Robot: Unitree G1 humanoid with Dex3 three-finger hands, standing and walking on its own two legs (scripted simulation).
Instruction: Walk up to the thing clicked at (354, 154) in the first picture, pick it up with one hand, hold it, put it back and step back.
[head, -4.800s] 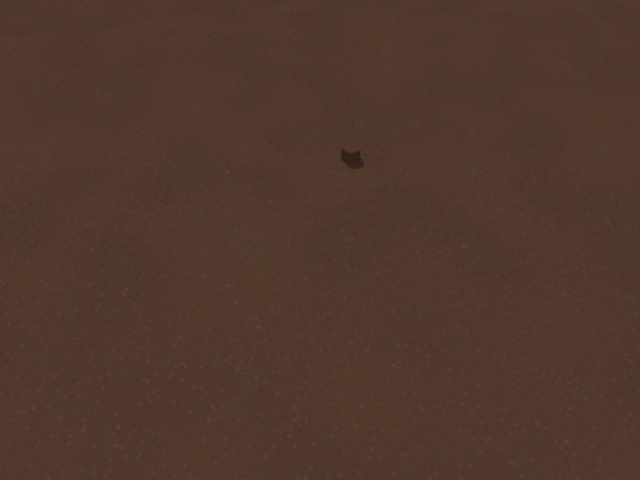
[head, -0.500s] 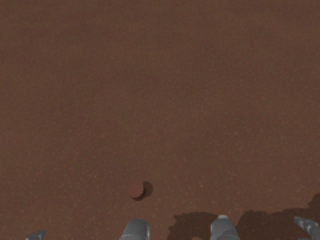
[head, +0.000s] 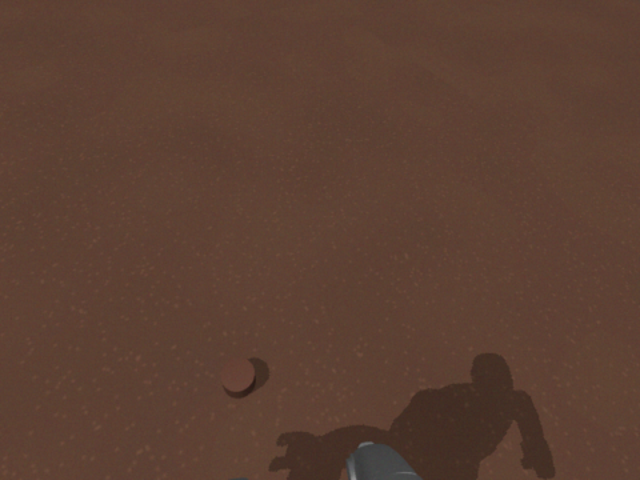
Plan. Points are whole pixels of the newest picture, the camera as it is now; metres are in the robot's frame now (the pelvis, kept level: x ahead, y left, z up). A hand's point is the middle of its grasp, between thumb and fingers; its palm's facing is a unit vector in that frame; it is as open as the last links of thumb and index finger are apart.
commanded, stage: walk up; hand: left
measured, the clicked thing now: (238, 378) +0.45 +0.18 -0.72
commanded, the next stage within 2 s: stand in 1.72 s
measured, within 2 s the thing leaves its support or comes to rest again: neither
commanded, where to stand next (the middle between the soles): +0.11 -0.06 m, yaw +1 degrees
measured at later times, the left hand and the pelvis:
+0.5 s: hand out of the picture +0.13 +0.20 -0.12, palm faces -0.01 -0.90 -0.43, open 7.4 cm; pelvis +0.02 -0.07 +0.00, yaw -2 degrees
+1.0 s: hand (171, 475) +0.15 +0.19 -0.14, palm faces +0.02 -0.95 -0.32, open 7.4 cm; pelvis +0.05 -0.06 +0.02, yaw +1 degrees
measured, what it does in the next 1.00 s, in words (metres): steps on the spot: right foot, then left foot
